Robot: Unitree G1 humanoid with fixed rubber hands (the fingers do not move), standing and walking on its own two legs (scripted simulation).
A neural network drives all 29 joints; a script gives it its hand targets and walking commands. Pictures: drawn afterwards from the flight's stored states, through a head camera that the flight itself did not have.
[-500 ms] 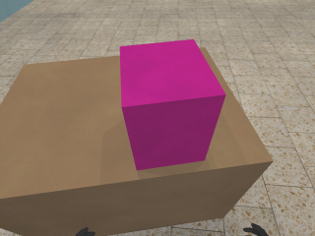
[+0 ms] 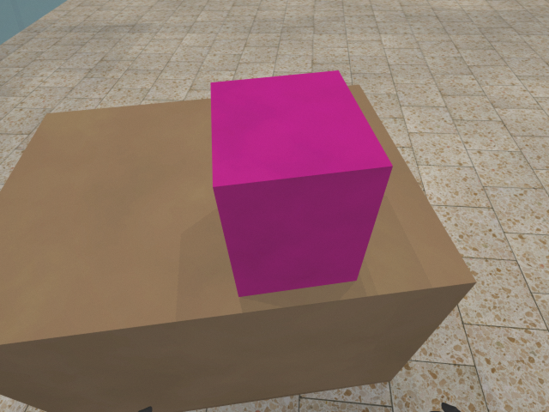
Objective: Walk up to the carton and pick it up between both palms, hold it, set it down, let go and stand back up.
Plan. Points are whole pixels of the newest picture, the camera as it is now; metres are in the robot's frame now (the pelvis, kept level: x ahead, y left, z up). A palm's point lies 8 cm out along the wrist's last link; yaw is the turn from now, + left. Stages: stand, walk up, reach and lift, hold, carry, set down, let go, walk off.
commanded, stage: stand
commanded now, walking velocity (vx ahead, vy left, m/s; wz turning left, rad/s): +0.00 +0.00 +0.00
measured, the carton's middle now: (287, 186) +0.48 +0.00 +0.05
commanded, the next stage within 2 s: walk up in 0.56 s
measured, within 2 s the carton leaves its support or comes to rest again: neither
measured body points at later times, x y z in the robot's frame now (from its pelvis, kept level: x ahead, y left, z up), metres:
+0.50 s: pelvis +0.00 +0.00 +0.00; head +0.01 +0.00 +0.45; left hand +0.08 +0.25 -0.12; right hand +0.09 -0.25 -0.12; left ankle +0.02 +0.12 -0.73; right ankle +0.01 -0.12 -0.73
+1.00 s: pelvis -0.04 -0.05 -0.01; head +0.02 -0.05 +0.44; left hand +0.08 +0.24 -0.12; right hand +0.07 -0.33 -0.12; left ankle +0.02 +0.12 -0.73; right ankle -0.03 -0.19 -0.70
